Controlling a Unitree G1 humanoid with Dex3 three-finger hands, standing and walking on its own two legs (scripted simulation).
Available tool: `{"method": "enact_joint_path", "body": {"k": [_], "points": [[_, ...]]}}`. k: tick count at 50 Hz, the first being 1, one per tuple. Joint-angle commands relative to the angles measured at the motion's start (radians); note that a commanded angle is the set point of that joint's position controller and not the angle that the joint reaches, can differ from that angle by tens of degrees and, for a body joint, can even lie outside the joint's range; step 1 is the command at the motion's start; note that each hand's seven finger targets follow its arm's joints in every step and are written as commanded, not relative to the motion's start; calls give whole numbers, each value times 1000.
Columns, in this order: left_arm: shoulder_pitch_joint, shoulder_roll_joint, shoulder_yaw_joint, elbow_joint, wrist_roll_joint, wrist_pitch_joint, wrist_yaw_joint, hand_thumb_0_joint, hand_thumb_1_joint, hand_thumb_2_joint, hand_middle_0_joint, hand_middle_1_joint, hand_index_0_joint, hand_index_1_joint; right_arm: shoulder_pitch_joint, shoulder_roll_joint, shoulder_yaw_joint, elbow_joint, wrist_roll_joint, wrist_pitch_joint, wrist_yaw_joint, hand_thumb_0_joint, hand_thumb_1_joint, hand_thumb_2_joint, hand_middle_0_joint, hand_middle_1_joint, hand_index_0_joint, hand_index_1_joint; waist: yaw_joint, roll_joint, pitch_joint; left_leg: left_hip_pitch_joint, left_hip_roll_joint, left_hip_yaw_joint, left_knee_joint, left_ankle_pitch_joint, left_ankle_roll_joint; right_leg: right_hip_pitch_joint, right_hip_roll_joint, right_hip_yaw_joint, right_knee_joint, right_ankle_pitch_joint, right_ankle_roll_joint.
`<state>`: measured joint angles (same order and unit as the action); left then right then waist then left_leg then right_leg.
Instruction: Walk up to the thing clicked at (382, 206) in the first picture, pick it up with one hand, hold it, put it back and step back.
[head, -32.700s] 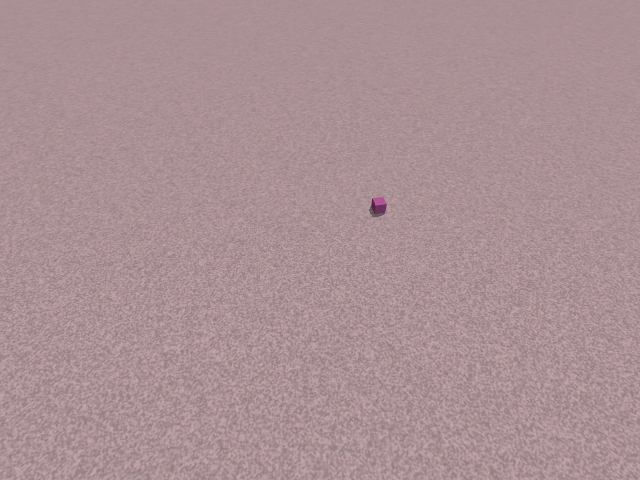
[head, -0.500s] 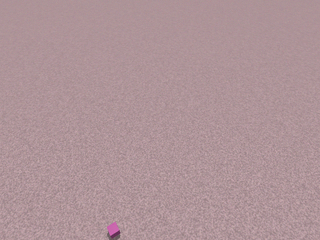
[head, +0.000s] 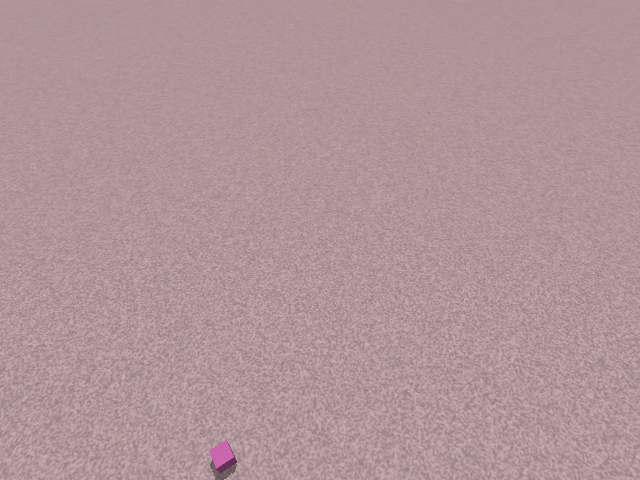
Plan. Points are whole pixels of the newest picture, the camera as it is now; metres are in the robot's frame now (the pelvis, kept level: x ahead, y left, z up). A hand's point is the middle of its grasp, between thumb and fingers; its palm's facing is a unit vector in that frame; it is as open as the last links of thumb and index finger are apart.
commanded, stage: stand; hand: left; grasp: from above
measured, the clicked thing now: (223, 456) +0.39 +0.29 -0.75
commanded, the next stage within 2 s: step back in 1.20 s
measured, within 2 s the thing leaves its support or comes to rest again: neither
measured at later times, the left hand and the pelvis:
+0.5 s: hand out of the picture +0.09 +0.24 -0.16, palm faces +0.01 -0.94 -0.33, open 7.4 cm; pelvis +0.02 +0.00 +0.00, yaw -1 degrees
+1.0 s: hand out of the picture +0.08 +0.25 -0.16, palm faces +0.00 -0.94 -0.33, open 7.4 cm; pelvis +0.01 +0.00 +0.00, yaw -1 degrees
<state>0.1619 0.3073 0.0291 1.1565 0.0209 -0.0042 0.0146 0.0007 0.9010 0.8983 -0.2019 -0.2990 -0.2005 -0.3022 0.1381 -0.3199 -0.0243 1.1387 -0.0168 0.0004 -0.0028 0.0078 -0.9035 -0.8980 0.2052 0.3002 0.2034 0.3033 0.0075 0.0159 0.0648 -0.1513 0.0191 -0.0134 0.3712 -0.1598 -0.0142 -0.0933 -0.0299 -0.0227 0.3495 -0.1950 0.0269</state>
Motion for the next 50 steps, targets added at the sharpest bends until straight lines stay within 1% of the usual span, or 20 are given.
{"method": "enact_joint_path", "body": {"k": [1,4,5,8,10,11,15,17,20,21,23,28,32,35,38,40,41,45,47,50], "points": [[-24,200,34,-50,2,-18,12,0,900,900,-200,-300,-200,-301,-46,-188,-27,-52,-2,-19,-16,0,-900,-900,200,300,200,300,-3,-10,-32,1,89,-87,-80,-39,32,-43,-91,84,-82,-1,-35],[-25,198,33,-48,-1,-19,11,0,900,900,-200,-300,-200,-301,-42,-188,-23,-48,-1,-21,-16,0,-900,-900,200,300,200,300,0,-5,-35,3,90,-87,-81,-14,34,-29,-92,83,-80,33,-35],[-24,186,30,-44,0,-19,11,0,900,900,-200,-300,-200,-301,-43,-177,-20,-47,0,-21,-15,0,-900,-900,200,300,200,300,-1,-13,-46,18,92,-85,-75,12,35,-25,-92,79,-77,39,-35],[-45,208,37,-54,-3,-23,12,0,900,900,-200,-300,-200,-301,-36,-191,-21,-47,0,-25,-18,0,-900,-900,200,300,200,300,-6,-16,-71,41,99,-75,-59,115,37,-4,-100,86,-75,134,-33],[-53,200,37,-57,-4,-21,13,0,900,900,-200,-300,-200,-301,-32,-182,-16,-44,0,-27,-20,0,-900,-900,200,300,200,300,-6,-7,-87,44,101,-70,-58,171,35,17,-102,80,-59,186,-32],[-41,189,36,-51,-5,-18,13,0,900,900,-200,-300,-200,-301,-44,-188,-17,-46,1,-27,-22,0,-900,-900,200,300,200,300,0,-2,-81,55,101,-70,-56,175,36,9,-97,75,-62,182,-31],[-55,192,37,-53,-6,-17,10,0,900,900,-200,-300,-200,-301,-47,-192,-16,-45,1,-29,-23,0,-900,-900,200,300,200,300,0,-13,-83,64,107,-70,-62,202,31,11,-95,71,-59,182,-30],[-59,190,36,-50,-5,-15,10,0,900,900,-200,-300,-200,-301,-52,-184,-15,-44,0,-28,-23,0,-900,-900,200,300,200,300,0,-17,-76,62,106,-70,-66,176,31,3,-93,68,-65,160,-29],[-67,198,38,-52,-4,-14,8,0,900,900,-200,-300,-200,-301,-57,-200,-18,-44,-1,-29,-24,0,-900,-900,200,300,200,300,-2,-13,-66,55,103,-66,-70,132,29,-2,-96,77,-77,136,-29],[-69,197,37,-51,-3,-15,9,0,900,900,-200,-300,-200,-301,-55,-191,-16,-43,0,-28,-22,0,-900,-900,200,300,200,300,-3,-11,-65,53,106,-70,-75,134,28,2,-95,72,-73,127,-31],[-81,210,40,-59,-2,-16,8,0,900,900,-200,-300,-200,-301,-61,-202,-20,-47,0,-29,-22,0,-900,-900,200,300,200,300,-7,-14,-66,55,105,-66,-74,147,27,-3,-96,76,-75,137,-31],[-83,212,40,-62,-4,-22,9,0,900,900,-200,-300,-200,-301,-71,-204,-23,-53,1,-31,-19,0,-900,-900,200,300,200,300,-7,-16,-103,83,113,-65,-54,217,33,21,-103,72,-65,207,-31],[-90,212,39,-67,-5,-22,8,0,900,900,-200,-300,-200,-301,-75,-208,-22,-54,1,-31,-19,0,-900,-900,200,300,200,300,-8,-8,-102,78,116,-63,-56,206,35,24,-106,74,-68,205,-34],[-84,216,37,-62,-5,-19,5,0,900,900,-200,-300,-200,-300,-79,-210,-20,-51,2,-28,-17,0,-900,-900,200,300,200,300,-6,-5,-67,64,109,-65,-76,131,32,0,-98,75,-84,131,-31],[-92,222,39,-67,-3,-20,4,0,900,900,-200,-300,-200,-300,-74,-211,-20,-52,0,-28,-15,0,-900,-900,200,300,200,300,-8,-6,-62,51,110,-69,-88,114,30,-4,-97,75,-86,113,-32],[-91,224,38,-66,-4,-20,3,0,900,900,-200,-300,-200,-300,-77,-209,-19,-53,1,-27,-14,0,-900,-900,200,300,200,300,-9,-11,-50,38,107,-70,-98,53,30,-12,-95,77,-94,67,-31],[-95,229,40,-70,-2,-20,3,0,900,900,-200,-300,-200,-300,-82,-213,-22,-57,-2,-26,-15,0,-900,-900,200,300,200,300,-7,-13,-59,44,113,-70,-91,72,34,-8,-99,78,-89,73,-36],[-84,225,36,-68,-3,-21,0,0,900,900,-200,-300,-200,-300,-73,-216,-21,-54,0,-28,-12,0,-900,-900,200,300,200,300,-9,-7,-59,39,108,-70,-95,63,32,-7,-99,78,-96,73,-35],[-82,228,35,-70,-2,-24,1,0,900,900,-200,-300,-200,-300,-78,-216,-22,-55,1,-29,-11,0,-900,-900,200,300,200,300,-7,-11,-76,57,112,-74,-87,108,34,-4,-101,78,-88,100,-35],[-83,228,33,-73,-5,-26,1,0,900,900,-200,-300,-200,-300,-76,-214,-21,-56,2,-30,-10,0,-900,-900,200,300,200,300,-9,-13,-77,61,111,-71,-82,124,31,-7,-100,75,-87,106,-33]]}}
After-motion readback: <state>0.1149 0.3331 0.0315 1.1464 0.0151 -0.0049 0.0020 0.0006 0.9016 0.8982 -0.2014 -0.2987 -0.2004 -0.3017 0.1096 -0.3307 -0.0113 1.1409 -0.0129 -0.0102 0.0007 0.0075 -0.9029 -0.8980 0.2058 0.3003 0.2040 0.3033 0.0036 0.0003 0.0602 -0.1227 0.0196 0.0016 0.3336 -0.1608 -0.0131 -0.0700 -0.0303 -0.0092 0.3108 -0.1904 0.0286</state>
